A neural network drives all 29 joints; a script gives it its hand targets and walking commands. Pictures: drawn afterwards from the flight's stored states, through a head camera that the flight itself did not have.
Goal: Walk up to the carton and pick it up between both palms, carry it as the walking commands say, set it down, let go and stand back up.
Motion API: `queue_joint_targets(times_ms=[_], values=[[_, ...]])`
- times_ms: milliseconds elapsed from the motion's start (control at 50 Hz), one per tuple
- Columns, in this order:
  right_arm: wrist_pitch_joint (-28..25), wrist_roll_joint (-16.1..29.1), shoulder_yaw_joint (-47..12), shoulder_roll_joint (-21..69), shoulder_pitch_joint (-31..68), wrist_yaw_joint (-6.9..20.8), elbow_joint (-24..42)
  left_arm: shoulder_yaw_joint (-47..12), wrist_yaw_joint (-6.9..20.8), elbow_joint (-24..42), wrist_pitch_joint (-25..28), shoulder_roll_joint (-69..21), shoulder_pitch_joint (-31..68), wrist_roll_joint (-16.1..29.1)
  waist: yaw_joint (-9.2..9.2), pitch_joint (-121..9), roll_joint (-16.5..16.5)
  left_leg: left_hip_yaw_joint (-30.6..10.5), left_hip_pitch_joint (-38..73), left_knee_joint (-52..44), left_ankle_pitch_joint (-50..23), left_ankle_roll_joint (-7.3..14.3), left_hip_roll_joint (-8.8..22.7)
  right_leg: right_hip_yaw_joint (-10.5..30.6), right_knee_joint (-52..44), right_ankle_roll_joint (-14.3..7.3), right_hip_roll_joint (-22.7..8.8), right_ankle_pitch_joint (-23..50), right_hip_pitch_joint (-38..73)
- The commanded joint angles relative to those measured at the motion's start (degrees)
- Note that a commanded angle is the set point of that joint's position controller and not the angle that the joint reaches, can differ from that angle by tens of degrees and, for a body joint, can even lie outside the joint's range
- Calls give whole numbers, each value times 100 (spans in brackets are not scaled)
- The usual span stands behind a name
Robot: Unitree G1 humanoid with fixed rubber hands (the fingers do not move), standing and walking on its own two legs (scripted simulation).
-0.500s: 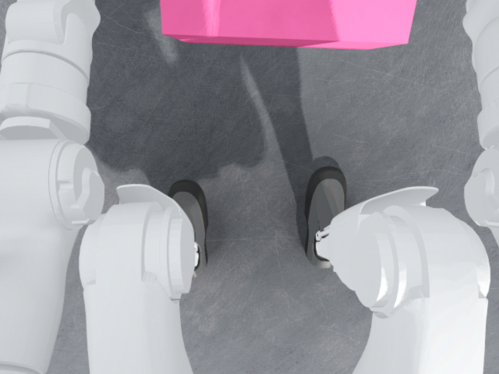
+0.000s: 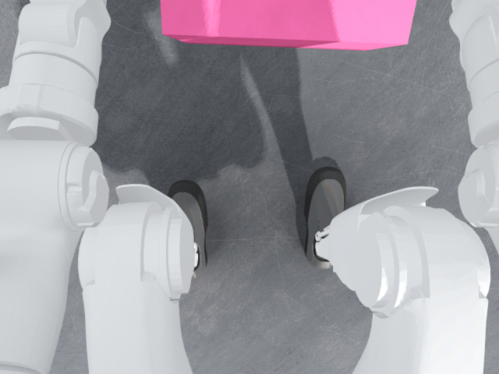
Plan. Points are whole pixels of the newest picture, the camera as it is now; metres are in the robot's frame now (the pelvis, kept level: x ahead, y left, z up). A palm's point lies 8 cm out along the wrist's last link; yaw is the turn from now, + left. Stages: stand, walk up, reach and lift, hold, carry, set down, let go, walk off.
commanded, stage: reach and lift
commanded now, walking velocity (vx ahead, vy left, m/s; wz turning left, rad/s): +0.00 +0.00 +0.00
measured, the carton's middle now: out of the picture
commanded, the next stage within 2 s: none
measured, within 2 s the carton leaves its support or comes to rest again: leaves its support in 1.22 s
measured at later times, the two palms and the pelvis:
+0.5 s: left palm out of the picture +0.55 +0.16 -0.21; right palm out of the picture +0.54 -0.22 -0.21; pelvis +0.00 +0.00 +0.00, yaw +0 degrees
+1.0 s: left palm out of the picture +0.55 +0.16 -0.21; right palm out of the picture +0.54 -0.22 -0.21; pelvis +0.00 +0.00 +0.00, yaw +0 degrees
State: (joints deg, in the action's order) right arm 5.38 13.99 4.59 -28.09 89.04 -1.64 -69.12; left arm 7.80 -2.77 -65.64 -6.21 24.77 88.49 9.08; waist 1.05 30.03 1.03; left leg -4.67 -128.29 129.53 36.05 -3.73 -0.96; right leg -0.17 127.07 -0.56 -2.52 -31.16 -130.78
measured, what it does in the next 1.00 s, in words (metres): stands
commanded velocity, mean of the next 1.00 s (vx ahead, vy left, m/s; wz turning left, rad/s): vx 0.00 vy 0.00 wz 0.00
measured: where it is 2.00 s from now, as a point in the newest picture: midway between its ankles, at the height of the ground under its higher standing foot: (255, 239)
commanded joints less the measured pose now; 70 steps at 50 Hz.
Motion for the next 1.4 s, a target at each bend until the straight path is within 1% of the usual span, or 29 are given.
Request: queue_joint_targets(times_ms=[0, 140, 180, 200, 220, 300, 380, 420, 440, 480, 500, 520, 540, 600, 680, 800, 820, 860, 880, 1020, 1040, 1080, 1120, 1180, 1240, 1260, 1280, 1340, 1380], values=[[-319, 355, -89, 237, 1741, 152, 565, -606, 87, 401, 368, 270, 1907, 327, -77, -6024, 278, 579, 2472, -627, -2132, 214, 50, 199, -510, 167, 192, 2140, 3290], [-344, 148, 102, 307, 1539, 143, 207, -688, 96, 435, 375, -39, 2036, 305, 283, -5937, 310, 555, 2577, -673, -2044, 169, -52, 75, -516, 173, 223, 2126, 3241], [-360, 321, -210, 580, 2118, 184, 574, -642, 123, 712, 417, -106, 2247, 217, -61, -6066, 278, 601, 2584, -669, -2061, 189, -31, 174, -543, 191, 217, 2084, 3360], [-362, 307, -215, 769, 2172, 197, 777, -742, 181, 646, 388, -344, 2345, 367, 122, -6104, 122, 546, 2588, -725, -1970, 238, -61, 117, -603, 195, 247, 2045, 3462], [-385, 332, -257, 774, 2135, 210, 860, -635, 137, 564, 409, -273, 2139, 144, -120, -6079, 226, 616, 2675, -679, -2154, 255, -64, 99, -547, 210, 303, 2133, 3317], [-316, 230, -206, 1185, 2061, 333, 425, -527, 230, 288, 343, -726, 1980, -5, -117, -5617, 192, 621, 2532, -718, -1830, 254, -92, 145, -622, 198, 314, 1802, 3229], [-263, 357, -579, 2131, 2505, 596, 1038, -709, 446, 425, 281, -1702, 2224, 66, -168, -5715, 74, 646, 2514, -718, -1911, 308, -133, 77, -575, 189, 355, 1894, 3219], [-156, 274, -496, 2692, 2478, 726, 767, -1068, 597, 887, 293, -2173, 2738, 243, 97, -5825, 210, 617, 2633, -666, -2091, 300, -130, 28, -524, 157, 354, 2046, 3148], [-126, 226, -585, 2874, 2439, 805, 777, -996, 690, 768, 239, -2329, 2726, 215, 88, -5622, -87, 622, 2446, -709, -1978, 303, -162, -10, -541, 180, 360, 2004, 3189], [-135, 312, -687, 3169, 2742, 948, 1119, -1111, 798, 802, 180, -2741, 2835, 214, 86, -5718, 135, 600, 2561, -726, -2081, 333, -125, -7, -531, 136, 365, 2117, 3102], [-104, 322, -736, 3419, 2601, 1025, 941, -1089, 856, 843, 193, -2905, 2649, 163, -100, -5585, 140, 669, 2294, -677, -2055, 329, -189, 15, -479, 128, 425, 2142, 3068], [-106, 296, -649, 3309, 2680, 1059, 1109, -1177, 878, 989, 167, -3030, 2770, 201, 145, -5659, 263, 609, 2464, -689, -2050, 363, -178, -18, -444, 122, 390, 2037, 2868], [-53, 263, -712, 3492, 2586, 1097, 934, -1052, 938, 620, 108, -3187, 2559, 142, 154, -5505, 55, 624, 2398, -722, -1900, 385, -194, -84, -532, 159, 367, 1833, 2817], [14, 252, -758, 3822, 2622, 1215, 1067, -1013, 1024, 976, 97, -3387, 2733, 122, -103, -5600, 233, 729, 2289, -623, -1972, 397, -218, 93, -539, 88, 450, 1912, 2893], [74, 212, -812, 3966, 2509, 1280, 1134, -970, 1134, 789, 8, -3639, 2414, 134, -1, -5518, 134, 701, 2155, -659, -1889, 437, -238, 8, -525, 100, 472, 1871, 2763], [67, 401, -949, 4174, 2684, 1283, 1485, -1120, 1145, 1353, 46, -3602, 2686, 201, -138, -6002, 174, 753, 2209, -595, -2171, 427, -229, 79, -486, 125, 493, 2244, 3126], [64, 393, -957, 4090, 2585, 1290, 1325, -1130, 1132, 1315, 46, -3773, 2732, 261, -2, -6043, 214, 768, 2343, -592, -2120, 408, -236, 94, -525, 99, 499, 2134, 3124], [61, 546, -1087, 4141, 2999, 1225, 1808, -1278, 1099, 1691, 31, -3843, 2940, 382, -60, -6874, 213, 754, 2728, -608, -2367, 424, -244, 45, -510, 121, 503, 2321, 3446], [23, 623, -1198, 3987, 3085, 1173, 2105, -1363, 1098, 1769, 26, -3911, 2918, 529, 152, -7262, 103, 758, 2873, -553, -2545, 409, -265, -19, -471, 138, 490, 2571, 3818], [2, 928, -1424, 4171, 3356, 1001, 2272, -1715, 967, 2259, 51, -3853, 3271, 714, -30, -8366, 155, 816, 3235, -671, -2952, 375, -303, -40, -384, 140, 539, 3105, 4400], [-50, 1017, -1611, 4188, 3546, 958, 2806, -1835, 923, 2548, 69, -3794, 3480, 782, -4, -9045, 207, 878, 3590, -556, -3117, 373, -314, -18, -398, 132, 577, 3256, 4693], [4, 993, -1640, 4124, 3472, 918, 2557, -1882, 931, 2414, 13, -4059, 3404, 886, 247, -9203, 141, 870, 3712, -623, -3099, 355, -330, -57, -477, 152, 536, 3277, 4924], [-72, 1146, -1679, 4155, 3841, 835, 3150, -2033, 880, 2877, 28, -4048, 3753, 1057, 208, -9920, 236, 875, 3920, -631, -3368, 367, -381, -65, -427, 137, 591, 3625, 5147], [-48, 1219, -1794, 4157, 3693, 736, 3084, -2202, 830, 2764, -36, -4182, 3716, 1126, 367, -10435, 366, 917, 4301, -657, -3511, 333, -335, -118, -491, 113, 579, 3736, 5277], [-7, 1225, -1894, 4270, 4076, 714, 3731, -2205, 812, 3276, -92, -4292, 3835, 1142, 314, -11221, 157, 964, 4657, -747, -3561, 353, -443, -158, -643, 136, 579, 3733, 5791], [26, 1164, -1843, 4357, 3894, 705, 3244, -2138, 817, 2891, -104, -4250, 3824, 1027, 253, -10617, 200, 970, 4292, -856, -3144, 358, -424, -122, -752, 129, 577, 3453, 5561], [90, 1091, -1842, 4347, 3900, 687, 3585, -2208, 827, 3358, -113, -4184, 3858, 1108, 364, -11170, 60, 952, 4632, -885, -3409, 374, -488, -191, -728, 145, 617, 3672, 5721], [158, 1046, -1844, 4387, 3953, 714, 3470, -2145, 929, 2896, -281, -4553, 3745, 1100, 487, -10836, 49, 1054, 4241, -881, -2950, 354, -435, -239, -816, 107, 597, 3256, 5571], [251, 1039, -1910, 4633, 3930, 737, 3641, -1955, 930, 3213, -310, -4504, 3860, 1002, 186, -11135, -114, 1084, 4310, -1025, -2980, 352, -477, -191, -905, 106, 610, 3298, 6002]])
